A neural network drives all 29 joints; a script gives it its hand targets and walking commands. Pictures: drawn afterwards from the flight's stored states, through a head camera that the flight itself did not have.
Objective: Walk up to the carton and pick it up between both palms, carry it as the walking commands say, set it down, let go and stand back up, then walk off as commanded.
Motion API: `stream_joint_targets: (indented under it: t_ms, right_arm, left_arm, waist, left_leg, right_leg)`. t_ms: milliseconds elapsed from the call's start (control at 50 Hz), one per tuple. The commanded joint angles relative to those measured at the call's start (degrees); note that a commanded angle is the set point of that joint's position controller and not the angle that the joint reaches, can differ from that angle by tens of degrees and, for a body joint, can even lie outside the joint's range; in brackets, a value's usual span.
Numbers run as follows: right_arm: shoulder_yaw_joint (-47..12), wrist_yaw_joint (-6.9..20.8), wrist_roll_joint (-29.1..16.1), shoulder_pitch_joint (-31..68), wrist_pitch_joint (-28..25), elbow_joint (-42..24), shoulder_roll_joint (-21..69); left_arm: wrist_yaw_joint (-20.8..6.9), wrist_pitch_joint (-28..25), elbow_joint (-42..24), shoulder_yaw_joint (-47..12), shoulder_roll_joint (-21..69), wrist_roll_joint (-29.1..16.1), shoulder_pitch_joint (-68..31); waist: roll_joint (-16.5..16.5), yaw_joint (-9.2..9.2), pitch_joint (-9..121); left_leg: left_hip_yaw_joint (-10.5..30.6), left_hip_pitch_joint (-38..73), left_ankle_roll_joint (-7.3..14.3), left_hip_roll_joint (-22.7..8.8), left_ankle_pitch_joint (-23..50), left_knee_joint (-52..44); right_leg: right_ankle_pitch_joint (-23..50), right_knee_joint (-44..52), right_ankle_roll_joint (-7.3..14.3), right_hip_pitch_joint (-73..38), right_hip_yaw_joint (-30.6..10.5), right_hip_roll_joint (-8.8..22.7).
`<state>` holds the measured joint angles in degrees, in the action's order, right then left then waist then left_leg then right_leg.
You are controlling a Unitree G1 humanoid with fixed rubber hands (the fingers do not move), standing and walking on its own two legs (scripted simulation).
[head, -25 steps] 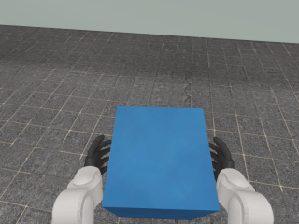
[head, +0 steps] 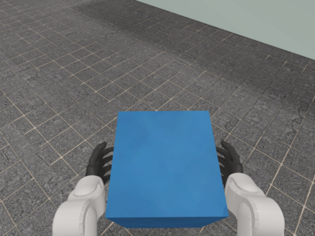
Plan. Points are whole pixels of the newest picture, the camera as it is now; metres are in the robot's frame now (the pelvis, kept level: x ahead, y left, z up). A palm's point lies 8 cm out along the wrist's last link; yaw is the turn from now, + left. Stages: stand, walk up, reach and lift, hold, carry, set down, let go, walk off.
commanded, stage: carry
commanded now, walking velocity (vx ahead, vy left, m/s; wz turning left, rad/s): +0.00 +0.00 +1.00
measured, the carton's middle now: (163, 175) +0.27 -0.01 +0.03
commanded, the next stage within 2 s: none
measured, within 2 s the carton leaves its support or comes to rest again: neither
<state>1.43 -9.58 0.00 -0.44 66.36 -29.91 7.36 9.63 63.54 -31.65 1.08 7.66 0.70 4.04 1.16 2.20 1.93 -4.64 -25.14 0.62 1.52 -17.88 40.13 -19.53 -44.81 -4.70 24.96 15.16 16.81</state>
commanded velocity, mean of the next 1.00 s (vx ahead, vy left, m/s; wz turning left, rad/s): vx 0.00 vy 0.00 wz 1.00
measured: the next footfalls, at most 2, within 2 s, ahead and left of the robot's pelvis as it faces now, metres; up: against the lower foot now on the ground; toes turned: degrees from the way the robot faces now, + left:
right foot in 0.38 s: +0.06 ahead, -0.09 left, +0.00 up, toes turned +18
left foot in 0.64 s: -0.07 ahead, +0.19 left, +0.00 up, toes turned +40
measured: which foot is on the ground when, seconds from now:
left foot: down 0.00-0.42, up 0.44-0.62, down 0.64-0.96, up 0.98-1.00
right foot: down 0.00-0.00, up 0.02-0.36, down 0.38-0.64, up 0.66-0.90, down 0.92-1.00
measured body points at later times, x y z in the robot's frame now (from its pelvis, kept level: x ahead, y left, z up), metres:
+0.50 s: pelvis -0.05 +0.02 +0.02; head -0.02 +0.01 +0.47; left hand +0.11 +0.26 +0.10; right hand +0.24 +0.00 +0.08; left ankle -0.04 +0.11 -0.67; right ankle +0.02 -0.11 -0.71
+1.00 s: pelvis -0.12 +0.04 +0.01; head -0.07 +0.05 +0.45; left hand -0.11 +0.33 +0.07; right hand +0.14 +0.17 +0.05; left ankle -0.12 +0.16 -0.69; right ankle +0.02 +0.00 -0.71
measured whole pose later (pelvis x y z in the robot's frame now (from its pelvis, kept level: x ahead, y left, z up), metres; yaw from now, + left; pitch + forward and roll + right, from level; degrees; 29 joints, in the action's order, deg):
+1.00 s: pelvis -0.12 +0.04 +0.01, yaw +58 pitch +4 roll +1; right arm 1.4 -9.2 2.3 -1.2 66.8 -27.6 7.4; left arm 10.4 64.3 -27.2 1.7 7.6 -1.0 2.6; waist -3.6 0.2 0.5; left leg 4.3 -33.7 0.1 9.8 -17.2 42.0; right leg -17.4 -41.3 -1.6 26.6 7.6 8.1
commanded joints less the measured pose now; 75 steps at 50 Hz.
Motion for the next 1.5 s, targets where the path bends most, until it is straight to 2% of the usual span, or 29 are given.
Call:
stream_joint_targets:
  t_ms: [0, 20, 180, 240, 340, 360, 400, 420, 460, 580, 600, 640, 660, 740, 880, 920, 940, 1000, 1040, 1100, 1140, 1180, 1200, 1240, 1280, 1320, 1400, 1440, 1480]
  right_arm:
    - [-35.3, 8.7, -15.6, 20.2, -3.4, -5.7, 45.1]
    - [-36.7, 8.5, -15.9, 23.0, -3.4, -7.8, 47.1]
    - [-35.3, 8.8, -14.1, 27.2, -4.6, -11.9, 48.2]
    - [-36.9, 8.5, -15.6, 32.0, -5.9, -16.0, 50.3]
    - [-39.0, 8.1, -15.5, 29.8, -5.7, -17.4, 49.8]
    - [-40.1, 7.9, -15.5, 28.5, -4.4, -13.7, 50.8]
    - [-41.0, 8.2, -16.3, 30.6, -4.1, -16.1, 51.2]
    - [-41.8, 8.2, -17.4, 29.7, -3.9, -17.2, 49.4]
    - [-42.9, 8.3, -19.7, 32.8, -4.4, -17.4, 50.2]
    - [-39.3, 8.5, -18.2, 27.2, -1.2, -8.1, 46.6]
    - [-39.0, 8.5, -18.0, 25.3, -1.0, -6.8, 46.7]
    - [-36.7, 8.1, -15.5, 23.1, -0.8, -4.3, 43.5]
    - [-35.9, 8.7, -15.6, 22.9, -0.7, -4.8, 45.1]
    - [-33.3, 8.3, -13.7, 29.1, -1.3, -6.3, 49.3]
    - [-35.0, 7.7, -14.0, 31.9, -4.4, -11.7, 51.7]
    - [-37.7, 7.1, -14.5, 30.4, -4.6, -13.7, 53.6]
    - [-38.6, 7.1, -14.7, 30.5, -4.8, -16.5, 51.4]
    - [-39.7, 8.1, -17.4, 28.6, -4.2, -12.9, 52.0]
    - [-39.1, 7.8, -18.2, 38.6, -4.5, -11.0, 46.5]
    - [-40.5, 8.0, -19.1, 30.9, -3.0, -14.9, 47.1]
    - [-37.7, 7.8, -16.4, 24.3, -1.0, -5.9, 45.5]
    - [-33.7, 7.5, -13.4, 19.1, -0.3, -1.3, 41.7]
    - [-34.6, 7.9, -14.7, 19.2, -0.6, -3.0, 43.4]
    - [-36.6, 8.1, -15.2, 30.1, -1.2, -8.6, 46.4]
    - [-34.8, 8.6, -15.3, 33.8, -2.3, -9.0, 49.9]
    - [-34.5, 7.5, -13.8, 33.2, -2.8, -8.2, 50.5]
    - [-37.2, 7.2, -14.9, 37.2, -3.1, -15.2, 49.3]
    - [-35.4, 6.9, -14.5, 32.5, -2.3, -12.5, 47.3]
    - [-34.3, 7.0, -14.0, 25.2, -2.2, -5.3, 49.3]
  left_arm:
    - [-6.2, -1.5, -12.6, -39.3, 44.9, -16.0, -29.8]
    - [-6.4, -1.6, -10.1, -37.8, 46.4, -15.2, -27.7]
    - [-8.1, -2.1, -10.9, -40.3, 51.3, -19.3, -33.5]
    - [-8.2, -2.9, -13.1, -40.9, 52.7, -20.1, -36.2]
    - [-8.5, -3.3, -12.8, -39.1, 50.9, -19.2, -30.3]
    - [-8.6, -2.9, -9.9, -36.5, 49.9, -18.1, -27.2]
    - [-8.6, -3.7, -13.3, -37.2, 49.9, -19.0, -32.2]
    - [-8.1, -3.2, -8.3, -35.1, 49.9, -16.2, -22.9]
    - [-7.7, -3.8, -11.1, -34.0, 48.3, -16.3, -26.3]
    - [-6.8, -0.5, -7.4, -34.0, 43.3, -13.3, -24.7]
    - [-6.7, -0.3, -7.3, -33.8, 42.5, -13.4, -24.2]
    - [-6.9, 0.1, -5.6, -33.5, 42.1, -12.6, -22.9]
    - [-7.0, 0.6, -8.6, -36.5, 43.8, -13.7, -27.0]
    - [-8.7, 1.3, -7.7, -38.8, 50.2, -18.7, -37.2]
    - [-9.7, -1.2, -10.5, -39.9, 54.3, -21.7, -38.6]
    - [-9.5, -3.0, -13.3, -36.8, 53.5, -21.8, -34.7]
    - [-9.5, -3.6, -11.0, -35.5, 52.4, -20.6, -32.4]
    - [-8.5, -3.7, -13.7, -34.2, 51.5, -18.1, -28.6]
    - [-7.0, -3.4, -9.2, -32.9, 46.5, -15.4, -36.3]
    - [-6.9, -1.9, -11.6, -33.4, 47.0, -14.9, -23.3]
    - [-6.4, 0.4, -7.6, -33.2, 43.0, -13.6, -23.7]
    - [-5.9, 1.1, -6.3, -34.9, 43.1, -13.2, -24.7]
    - [-6.1, 0.9, -7.9, -35.2, 43.0, -14.0, -25.2]
    - [-7.6, 0.4, -9.1, -36.6, 46.7, -16.0, -31.7]
    - [-8.6, 0.5, -11.5, -39.0, 51.6, -19.1, -40.5]
    - [-9.4, 0.1, -14.0, -40.1, 51.8, -21.8, -44.7]
    - [-9.2, -0.2, -10.0, -36.9, 50.9, -21.5, -37.7]
    - [-8.7, 0.5, -12.1, -37.5, 48.3, -21.1, -36.2]
    - [-8.2, 0.4, -14.4, -39.1, 48.4, -20.7, -40.0]
  waist:
    - [-24.3, -1.54, 19.1]
    - [-13.0, -1.57, 22.0]
    - [-9.2, -0.86, 20.6]
    - [-7.6, -0.56, 22.8]
    - [-9.4, -1.15, 25.8]
    - [-4.0, -2.23, 25.8]
    - [28.8, -2.62, 23.1]
    - [22.8, -2.21, 20.5]
    - [9.7, -2.10, 19.9]
    - [12.2, -2.48, 20.7]
    - [6.5, -1.05, 21.2]
    - [-20.5, -1.49, 20.5]
    - [-21.5, -1.80, 18.3]
    - [-12.8, -0.85, 14.8]
    - [-14.9, -0.93, 20.6]
    - [1.2, -3.02, 29.6]
    - [24.8, -2.20, 29.2]
    - [8.0, -1.87, 21.9]
    - [11.2, -1.90, 21.1]
    - [13.7, -2.44, 23.0]
    - [1.3, -0.17, 18.1]
    - [-21.5, -1.04, 15.0]
    - [-17.5, -0.77, 16.4]
    - [-7.1, -0.27, 19.4]
    - [-17.3, -0.24, 16.6]
    - [-14.2, -1.13, 17.5]
    - [18.8, -2.37, 17.5]
    - [10.1, -1.96, 16.9]
    - [-11.3, -0.56, 18.6]
  left_leg:
    - [35.6, 29.3, 10.7, -19.1, 57.3, -8.0]
    - [32.1, 28.8, 10.3, -18.0, 54.8, -6.6]
    - [34.3, 14.8, 6.0, -10.2, 4.5, -18.0]
    - [34.3, 18.3, 7.0, -9.2, 12.1, -16.5]
    - [31.8, 16.5, -2.4, -3.1, 18.5, -21.0]
    - [24.3, 7.5, -5.3, 0.3, 11.6, -16.5]
    - [6.4, -8.1, -6.8, 7.8, -11.5, 17.2]
    - [8.6, -9.0, -5.3, -1.0, -9.7, 18.7]
    - [4.3, -9.4, -3.7, 1.2, -5.4, 16.3]
    - [-4.3, 5.6, -1.8, 4.4, -2.4, -5.6]
    - [0.7, 12.0, -1.0, 1.8, 5.0, -13.2]
    - [36.8, 26.9, 8.2, -19.8, 46.0, -11.5]
    - [33.0, 25.3, 11.3, -18.1, 55.1, -7.5]
    - [27.3, 7.9, 8.6, -9.5, 4.8, -15.7]
    - [32.9, 0.2, 5.2, -8.1, -12.1, -23.8]
    - [14.9, -6.7, -4.6, 3.4, -2.9, -11.4]
    - [4.8, -11.9, -2.8, 7.0, -8.0, 9.4]
    - [4.3, -7.2, -1.8, 0.4, -4.7, 14.2]
    - [4.7, -2.5, -1.4, 0.2, -5.0, 7.8]
    - [1.5, 4.9, -0.3, 3.2, -2.6, -0.1]
    - [9.7, 11.9, 1.4, -2.3, 4.1, -15.5]
    - [36.1, 26.5, 9.4, -17.8, 61.6, -8.5]
    - [32.2, 29.1, 10.9, -14.4, 70.9, -2.5]
    - [26.2, 25.1, 10.0, -9.5, 27.5, -10.3]
    - [27.5, 11.1, 11.8, -8.8, -17.1, -21.6]
    - [26.3, 2.2, 10.7, -9.2, -27.6, -24.4]
    - [3.1, -2.9, 2.3, 1.5, -4.9, 1.1]
    - [3.7, 13.9, 3.3, 0.2, -5.9, -9.6]
    - [25.7, 25.1, 7.1, -12.9, -14.0, -24.1]
  right_leg:
    - [-21.3, -20.9, -3.8, 21.2, -12.1, -7.9]
    - [-17.2, -20.4, -3.3, 19.2, -13.1, -7.6]
    - [-3.1, -17.0, -2.4, 13.1, -15.8, -8.0]
    - [-4.4, -10.0, -2.3, 10.0, -15.4, -10.4]
    - [-3.6, 13.0, 1.2, -7.8, -12.7, -13.8]
    - [-2.1, 23.7, 3.7, -20.1, -16.0, -9.6]
    - [8.2, 29.2, 15.5, -20.9, -33.5, 15.5]
    - [20.1, 24.4, 13.3, -19.3, -27.8, 16.1]
    - [33.3, 19.3, 8.3, -21.3, -14.1, 8.8]
    - [34.0, 6.8, 3.5, -18.1, -5.3, 8.1]
    - [26.5, -0.4, 1.2, -13.3, -2.4, 4.3]
    - [-18.8, -17.4, -5.1, 13.7, -4.5, -6.9]
    - [-19.3, -19.9, -4.2, 14.8, -11.3, -6.5]
    - [-7.0, -14.0, -2.3, 9.2, -11.8, -6.3]
    - [-3.3, 1.6, 1.4, -2.7, -12.9, -11.2]
    - [-9.7, 30.4, 6.4, -24.7, -21.8, -0.6]
    - [1.2, 30.7, 11.7, -23.6, -36.7, 15.1]
    - [21.1, 22.4, 9.0, -16.0, -15.9, 11.0]
    - [30.3, 15.9, 6.0, -16.1, -8.8, 7.7]
    - [19.7, 12.8, 4.7, -12.8, -6.4, 8.3]
    - [15.9, 0.0, 1.5, -6.4, -2.8, 6.8]
    - [-17.2, -13.8, -4.3, 19.3, -4.1, -7.0]
    - [-17.9, -14.7, -3.6, 20.5, -8.9, -7.3]
    - [-11.8, -1.4, -1.7, 10.8, -7.8, -9.1]
    - [-5.3, 5.0, -0.2, 2.7, -7.5, -9.4]
    - [-4.3, 10.1, 0.6, -7.5, -7.3, -10.1]
    - [-27.4, 38.0, 7.3, -15.5, -30.5, 5.5]
    - [-20.5, 32.8, 6.4, -2.7, -20.2, 1.6]
    - [-5.4, 8.6, 2.5, 4.6, -7.5, -7.1]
